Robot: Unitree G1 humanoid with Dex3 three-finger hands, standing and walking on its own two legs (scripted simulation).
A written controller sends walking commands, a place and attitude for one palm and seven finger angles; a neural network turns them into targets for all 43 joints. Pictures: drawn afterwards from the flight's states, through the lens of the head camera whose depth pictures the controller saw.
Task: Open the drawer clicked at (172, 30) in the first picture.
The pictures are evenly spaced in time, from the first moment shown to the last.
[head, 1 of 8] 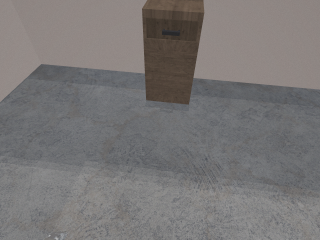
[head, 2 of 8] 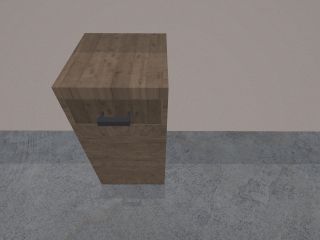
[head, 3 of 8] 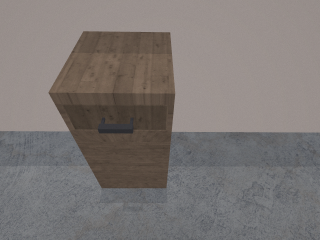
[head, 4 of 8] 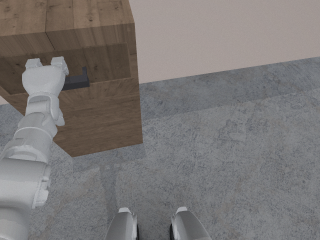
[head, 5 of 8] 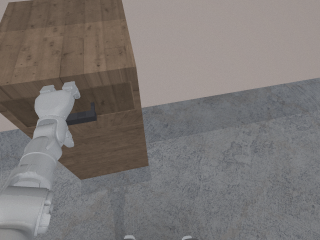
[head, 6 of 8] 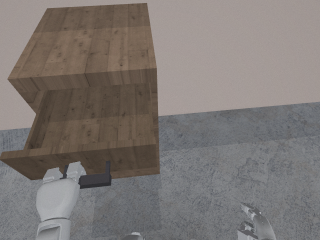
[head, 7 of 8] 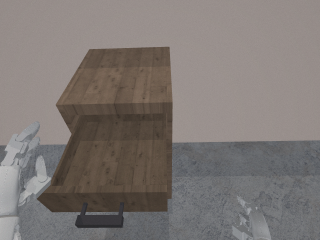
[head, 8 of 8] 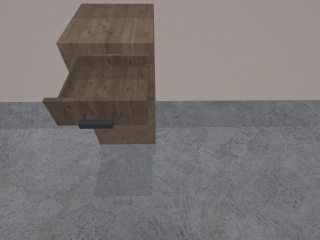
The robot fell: no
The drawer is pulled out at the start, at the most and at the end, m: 0.00 0.30 0.30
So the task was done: yes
